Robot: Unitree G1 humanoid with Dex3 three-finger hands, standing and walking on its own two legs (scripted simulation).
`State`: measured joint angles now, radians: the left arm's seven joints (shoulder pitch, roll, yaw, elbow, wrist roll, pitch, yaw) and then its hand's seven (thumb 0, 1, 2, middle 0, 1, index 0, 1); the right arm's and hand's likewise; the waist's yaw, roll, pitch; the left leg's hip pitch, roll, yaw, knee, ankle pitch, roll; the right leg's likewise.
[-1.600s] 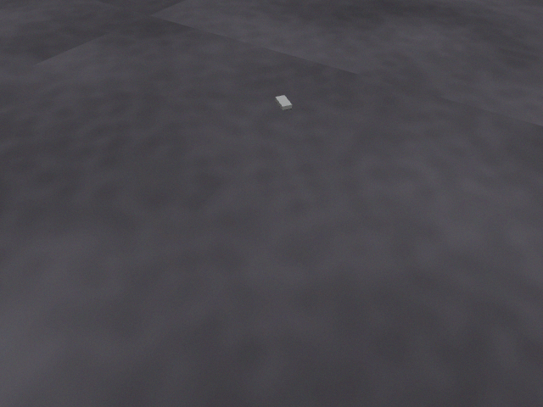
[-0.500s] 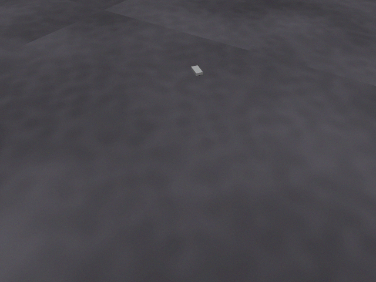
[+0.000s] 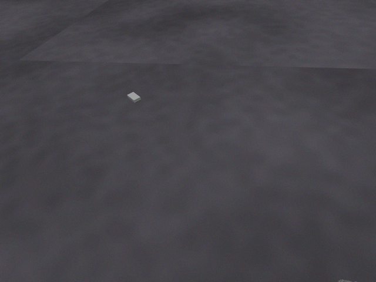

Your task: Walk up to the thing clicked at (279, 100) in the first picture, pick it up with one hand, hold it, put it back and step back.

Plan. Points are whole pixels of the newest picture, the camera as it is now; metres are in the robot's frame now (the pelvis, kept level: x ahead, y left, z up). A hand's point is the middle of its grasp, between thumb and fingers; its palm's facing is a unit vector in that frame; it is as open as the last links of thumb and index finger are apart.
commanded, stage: walk up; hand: left
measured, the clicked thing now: (133, 97) +1.83 +0.64 -0.73
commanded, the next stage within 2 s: none
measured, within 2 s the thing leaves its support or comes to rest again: neither
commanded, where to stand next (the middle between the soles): +1.40 +0.76 m, yaw -48 degrees
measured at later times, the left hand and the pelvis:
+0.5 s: hand (79, 172) +0.49 +0.40 -0.11, palm faces -0.35 -0.82 -0.45, open 7.4 cm; pelvis +0.28 +0.15 +0.03, yaw -16 degrees
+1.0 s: hand (81, 128) +0.69 +0.46 -0.10, palm faces -0.36 -0.77 -0.52, open 7.4 cm; pelvis +0.52 +0.22 +0.02, yaw -24 degrees
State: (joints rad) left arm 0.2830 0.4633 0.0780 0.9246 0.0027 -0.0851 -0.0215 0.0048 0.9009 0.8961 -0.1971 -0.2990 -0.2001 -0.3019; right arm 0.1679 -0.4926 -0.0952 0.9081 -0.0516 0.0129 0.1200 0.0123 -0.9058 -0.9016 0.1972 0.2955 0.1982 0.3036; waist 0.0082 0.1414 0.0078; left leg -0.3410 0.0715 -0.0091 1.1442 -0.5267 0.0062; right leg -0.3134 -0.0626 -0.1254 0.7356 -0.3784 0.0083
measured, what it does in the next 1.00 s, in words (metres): walks ahead, turning right: left foot, then right foot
